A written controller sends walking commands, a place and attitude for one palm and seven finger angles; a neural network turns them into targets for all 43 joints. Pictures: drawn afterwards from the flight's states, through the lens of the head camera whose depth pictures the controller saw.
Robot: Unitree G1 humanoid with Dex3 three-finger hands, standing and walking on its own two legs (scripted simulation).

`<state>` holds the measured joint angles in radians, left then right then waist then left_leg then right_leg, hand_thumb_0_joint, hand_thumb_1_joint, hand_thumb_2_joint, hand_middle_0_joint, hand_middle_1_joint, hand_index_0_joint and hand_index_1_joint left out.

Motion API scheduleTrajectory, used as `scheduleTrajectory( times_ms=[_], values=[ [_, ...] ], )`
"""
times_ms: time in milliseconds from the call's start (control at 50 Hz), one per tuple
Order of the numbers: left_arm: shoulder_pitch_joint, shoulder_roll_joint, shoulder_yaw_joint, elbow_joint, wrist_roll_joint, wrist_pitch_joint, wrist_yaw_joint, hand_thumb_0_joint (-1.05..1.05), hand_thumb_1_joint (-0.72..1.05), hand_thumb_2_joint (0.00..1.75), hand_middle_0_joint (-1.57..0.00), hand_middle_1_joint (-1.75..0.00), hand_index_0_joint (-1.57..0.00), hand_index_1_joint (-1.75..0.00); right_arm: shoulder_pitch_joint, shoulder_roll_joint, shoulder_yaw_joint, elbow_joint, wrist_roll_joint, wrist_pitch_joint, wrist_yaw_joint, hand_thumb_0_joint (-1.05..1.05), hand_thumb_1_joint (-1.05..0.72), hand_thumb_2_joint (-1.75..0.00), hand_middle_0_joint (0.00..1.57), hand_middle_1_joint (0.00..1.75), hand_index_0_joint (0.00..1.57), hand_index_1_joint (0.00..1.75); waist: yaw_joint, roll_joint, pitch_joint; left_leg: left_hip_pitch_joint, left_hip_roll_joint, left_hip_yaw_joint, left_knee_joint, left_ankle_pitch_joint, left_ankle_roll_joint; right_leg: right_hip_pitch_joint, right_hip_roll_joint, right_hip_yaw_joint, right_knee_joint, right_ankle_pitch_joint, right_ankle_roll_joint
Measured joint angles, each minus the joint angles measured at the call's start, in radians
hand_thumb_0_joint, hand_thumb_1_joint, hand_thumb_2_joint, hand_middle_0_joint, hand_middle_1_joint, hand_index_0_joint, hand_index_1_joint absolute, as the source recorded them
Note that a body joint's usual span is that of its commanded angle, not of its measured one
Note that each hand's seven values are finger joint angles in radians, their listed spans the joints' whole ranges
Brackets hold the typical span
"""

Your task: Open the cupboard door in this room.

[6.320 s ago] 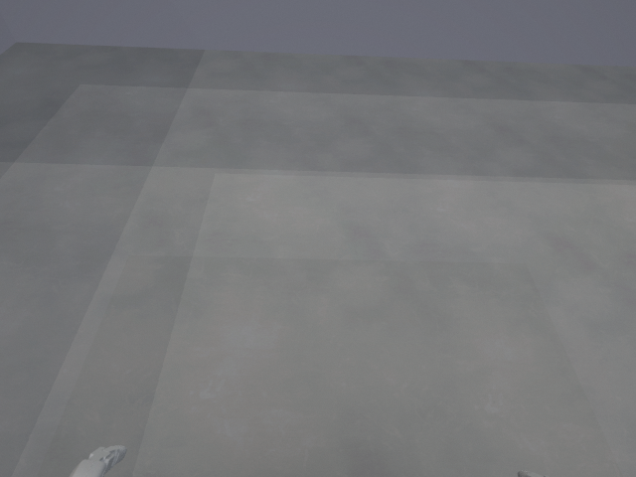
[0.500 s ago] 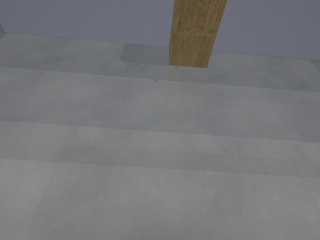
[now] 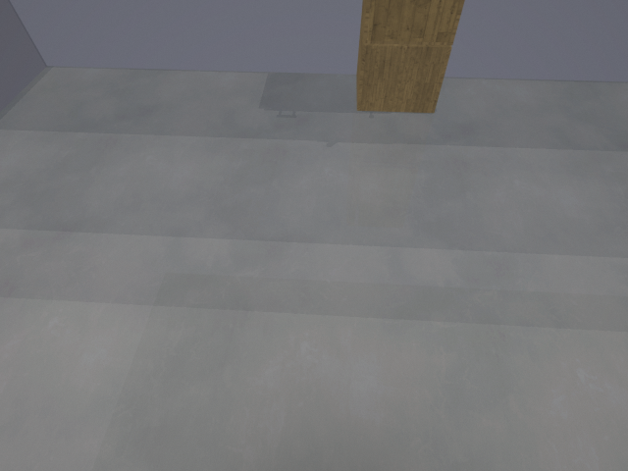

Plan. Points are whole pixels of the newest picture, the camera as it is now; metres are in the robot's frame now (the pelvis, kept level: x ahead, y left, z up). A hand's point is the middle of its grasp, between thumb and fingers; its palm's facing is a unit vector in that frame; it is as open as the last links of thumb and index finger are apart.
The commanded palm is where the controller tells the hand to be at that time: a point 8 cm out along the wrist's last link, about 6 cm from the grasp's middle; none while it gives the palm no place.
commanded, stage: turn or walk to find it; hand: left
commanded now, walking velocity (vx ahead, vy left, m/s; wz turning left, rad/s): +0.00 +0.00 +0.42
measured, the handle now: out of the picture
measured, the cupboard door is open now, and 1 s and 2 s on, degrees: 0 0 0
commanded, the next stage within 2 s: stand and wait in 0.50 s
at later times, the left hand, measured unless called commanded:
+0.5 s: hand out of the picture +0.04 +0.24 -0.15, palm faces +0.22 -0.94 -0.24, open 7.4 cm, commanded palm none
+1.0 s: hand out of the picture -0.09 +0.16 -0.17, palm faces +0.39 -0.90 -0.20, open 7.4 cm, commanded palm none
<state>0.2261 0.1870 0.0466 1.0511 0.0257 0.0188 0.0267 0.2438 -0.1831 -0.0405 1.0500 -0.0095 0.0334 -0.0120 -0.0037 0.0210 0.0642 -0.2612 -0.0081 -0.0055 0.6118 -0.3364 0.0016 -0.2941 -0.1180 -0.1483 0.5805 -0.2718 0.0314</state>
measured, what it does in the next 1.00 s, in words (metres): steps on the spot, turning left: right foot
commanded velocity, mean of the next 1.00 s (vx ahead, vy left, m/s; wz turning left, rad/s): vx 0.00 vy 0.00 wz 0.29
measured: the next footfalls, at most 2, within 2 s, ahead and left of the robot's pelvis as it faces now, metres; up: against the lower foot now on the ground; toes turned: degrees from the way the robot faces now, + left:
right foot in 0.62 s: +0.04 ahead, -0.11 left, +0.00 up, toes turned +12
left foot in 1.04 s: -0.08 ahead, +0.10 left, +0.00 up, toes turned +24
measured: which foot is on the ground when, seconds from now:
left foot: down 0.00-0.64, up 0.66-1.00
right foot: down 0.00-0.18, up 0.20-0.60, down 0.62-1.00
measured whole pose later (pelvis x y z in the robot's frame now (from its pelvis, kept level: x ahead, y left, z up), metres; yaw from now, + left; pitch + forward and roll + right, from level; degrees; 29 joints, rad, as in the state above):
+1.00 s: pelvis -0.04 -0.01 +0.01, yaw +21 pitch -1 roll +0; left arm 0.26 0.17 0.03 1.04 0.03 0.00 0.02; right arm 0.20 -0.21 -0.05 1.05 0.00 0.05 -0.01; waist 0.02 -0.01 0.07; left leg -0.24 0.02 0.01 0.66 -0.41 -0.04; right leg -0.23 -0.07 -0.14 0.52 -0.27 -0.01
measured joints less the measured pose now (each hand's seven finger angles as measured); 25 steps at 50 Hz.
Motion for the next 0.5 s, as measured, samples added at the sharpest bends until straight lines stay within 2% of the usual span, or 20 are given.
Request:
scheduleTrajectory(
  times_ms=[60, 100, 140, 160, 180, 200, 240, 280, 320, 400, 500],
  values=[
    [-0.023, 0.0, 0.005, -0.03, 0.006, -0.002, 0.003, 0.01, 0.91, 0.9, -0.2, -0.3, -0.2, -0.3, -0.001, -0.015, -0.013, -0.011, -0.001, 0.014, 0.004, 0.01, -0.91, -0.89, 0.2, 0.3, 0.2, 0.3, -0.001, -0.003, 0.008, -0.078, 0.01, 0.029, 0.202, -0.124, -0.01, 0.002, -0.021, -0.039, 0.019, -0.013, -0.003],
    [-0.035, 0.001, 0.006, -0.046, 0.011, -0.001, 0.004, 0.01, 0.91, 0.9, -0.2, -0.3, -0.2, -0.3, -0.01, -0.023, -0.02, -0.016, 0.0, 0.019, 0.008, 0.01, -0.91, -0.89, 0.2, 0.3, 0.2, 0.3, 0.001, -0.014, 0.013, -0.097, 0.023, 0.052, 0.256, -0.164, -0.018, 0.01, -0.036, -0.059, 0.022, -0.013, 0.005],
    [-0.045, 0.007, 0.007, -0.058, 0.013, 0.002, 0.003, 0.01, 0.91, 0.9, -0.2, -0.3, -0.2, -0.3, -0.016, -0.029, -0.022, -0.029, 0.001, 0.015, 0.013, 0.01, -0.91, -0.89, 0.2, 0.3, 0.2, 0.3, -0.002, -0.033, 0.016, -0.082, 0.036, 0.077, 0.193, -0.131, -0.026, 0.011, -0.058, -0.076, 0.041, -0.02, 0.017],
    [-0.047, 0.011, 0.007, -0.063, 0.011, 0.005, 0.001, 0.01, 0.91, 0.9, -0.2, -0.3, -0.2, -0.3, -0.017, -0.032, -0.022, -0.038, 0.0, 0.009, 0.015, 0.01, -0.91, -0.89, 0.2, 0.3, 0.2, 0.3, -0.005, -0.041, 0.015, -0.062, 0.04, 0.086, 0.127, -0.077, -0.028, 0.007, -0.069, -0.084, 0.062, -0.03, 0.025],
    [-0.047, 0.015, 0.006, -0.069, 0.006, 0.01, -0.001, 0.01, 0.91, 0.9, -0.2, -0.3, -0.2, -0.3, -0.017, -0.037, -0.022, -0.047, -0.002, 0.002, 0.017, 0.01, -0.91, -0.89, 0.2, 0.3, 0.2, 0.3, -0.007, -0.047, 0.011, -0.046, 0.039, 0.086, 0.069, -0.023, -0.018, -0.005, -0.08, -0.089, 0.093, -0.045, 0.034],
    [-0.049, 0.022, 0.009, -0.071, 0.001, 0.018, -0.003, 0.01, 0.91, 0.9, -0.2, -0.3, -0.2, -0.3, -0.023, -0.034, -0.024, -0.051, -0.005, -0.005, 0.017, 0.01, -0.91, -0.89, 0.19, 0.3, 0.2, 0.3, -0.005, -0.065, 0.012, -0.051, 0.027, 0.091, 0.077, -0.011, 0.003, -0.027, -0.086, -0.065, 0.143, -0.094, 0.041],
    [-0.051, 0.034, 0.014, -0.069, -0.002, 0.041, -0.003, 0.01, 0.91, 0.9, -0.2, -0.3, -0.2, -0.3, -0.033, -0.025, -0.022, -0.063, -0.012, -0.014, 0.016, 0.01, -0.91, -0.89, 0.19, 0.3, 0.2, 0.3, -0.004, -0.081, 0.01, -0.05, 0.018, 0.098, 0.08, -0.017, 0.037, -0.085, -0.053, 0.011, 0.292, -0.201, 0.039],
    [-0.058, 0.039, 0.018, -0.063, -0.001, 0.055, -0.005, 0.01, 0.91, 0.9, -0.2, -0.3, -0.2, -0.3, -0.03, -0.018, -0.018, -0.074, -0.015, -0.021, 0.01, 0.0, -0.91, -0.89, 0.19, 0.3, 0.2, 0.3, -0.014, -0.078, 0.0, -0.038, 0.013, 0.088, 0.036, 0.003, 0.05, -0.131, -0.015, 0.053, 0.419, -0.211, 0.034],
    [-0.067, 0.041, 0.019, -0.066, 0.0, 0.054, -0.01, 0.01, 0.91, 0.9, -0.2, -0.3, -0.2, -0.3, -0.026, -0.015, -0.011, -0.08, -0.016, -0.024, 0.004, 0.0, -0.91, -0.89, 0.2, 0.3, 0.2, 0.3, -0.019, -0.066, -0.005, -0.025, 0.009, 0.069, -0.022, 0.042, 0.051, -0.157, 0.012, 0.072, 0.482, -0.184, 0.035],
    [-0.079, 0.042, 0.017, -0.088, -0.004, 0.04, -0.012, 0.01, 0.91, 0.9, -0.19, -0.3, -0.2, -0.3, -0.02, -0.011, -0.004, -0.081, -0.013, -0.025, 0.0, 0.0, -0.91, -0.89, 0.2, 0.3, 0.2, 0.3, -0.019, -0.045, -0.006, -0.005, -0.003, 0.038, -0.114, 0.104, 0.053, -0.157, 0.041, 0.099, 0.46, -0.149, 0.045],
    [-0.094, 0.039, 0.014, -0.106, -0.01, 0.037, -0.008, 0.01, 0.91, 0.9, -0.19, -0.3, -0.2, -0.3, -0.016, -0.009, -0.007, -0.086, -0.015, -0.02, 0.003, 0.0, -0.91, -0.89, 0.2, 0.3, 0.2, 0.3, -0.03, -0.025, 0.0, -0.01, -0.019, 0.002, -0.146, 0.137, 0.044, -0.11, 0.059, 0.122, 0.337, -0.168, 0.049]
  ],
)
